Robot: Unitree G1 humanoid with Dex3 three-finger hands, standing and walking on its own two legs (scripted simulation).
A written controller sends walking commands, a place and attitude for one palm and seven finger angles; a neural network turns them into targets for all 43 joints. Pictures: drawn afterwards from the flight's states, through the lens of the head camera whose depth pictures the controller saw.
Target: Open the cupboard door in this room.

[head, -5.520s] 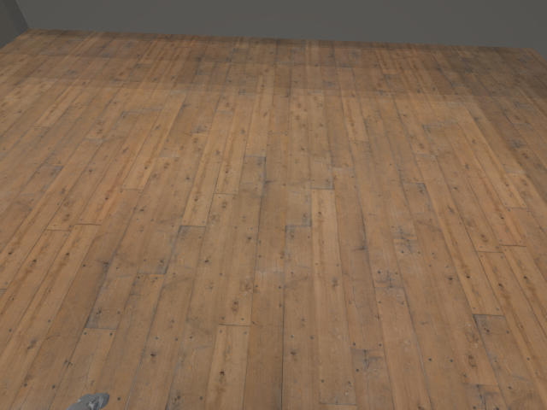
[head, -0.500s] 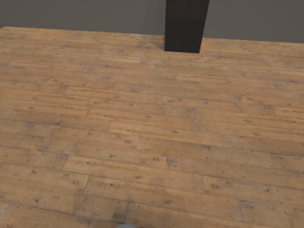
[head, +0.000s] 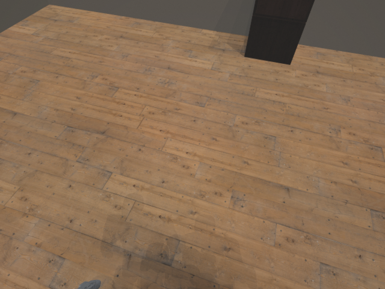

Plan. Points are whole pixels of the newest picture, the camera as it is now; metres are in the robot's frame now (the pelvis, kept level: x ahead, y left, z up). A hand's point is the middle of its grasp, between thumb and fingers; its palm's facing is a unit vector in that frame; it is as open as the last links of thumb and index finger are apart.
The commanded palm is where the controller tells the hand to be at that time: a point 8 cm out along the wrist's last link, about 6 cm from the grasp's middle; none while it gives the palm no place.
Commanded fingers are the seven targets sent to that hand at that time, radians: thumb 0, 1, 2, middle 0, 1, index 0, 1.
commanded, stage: stand and wait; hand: left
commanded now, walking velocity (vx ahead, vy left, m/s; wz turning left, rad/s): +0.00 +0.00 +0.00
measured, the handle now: out of the picture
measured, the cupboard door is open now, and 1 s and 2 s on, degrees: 0 0 0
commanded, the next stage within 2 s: turn or walk to find it in 0.30 s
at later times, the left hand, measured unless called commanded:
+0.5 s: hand out of the picture -0.04 +0.17 -0.18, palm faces +0.19 -0.96 -0.22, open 7.3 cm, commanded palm none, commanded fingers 0.00 0.90 0.90 -0.20 -0.30 -0.20 -0.30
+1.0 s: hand out of the picture -0.01 +0.18 -0.17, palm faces +0.06 -0.98 -0.20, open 7.3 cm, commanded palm none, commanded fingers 0.00 0.90 0.90 -0.20 -0.30 -0.20 -0.30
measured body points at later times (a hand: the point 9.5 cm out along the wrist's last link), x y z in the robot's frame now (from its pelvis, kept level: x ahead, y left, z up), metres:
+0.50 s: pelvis -0.02 -0.01 -0.01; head +0.01 -0.01 +0.44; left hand -0.05 +0.22 -0.16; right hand +0.08 -0.25 -0.16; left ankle -0.06 +0.10 -0.74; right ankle -0.02 -0.12 -0.74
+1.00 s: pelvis -0.03 +0.00 +0.00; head -0.03 +0.00 +0.45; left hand -0.01 +0.23 -0.16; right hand -0.01 -0.23 -0.16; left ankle -0.06 +0.10 -0.74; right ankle -0.02 -0.13 -0.74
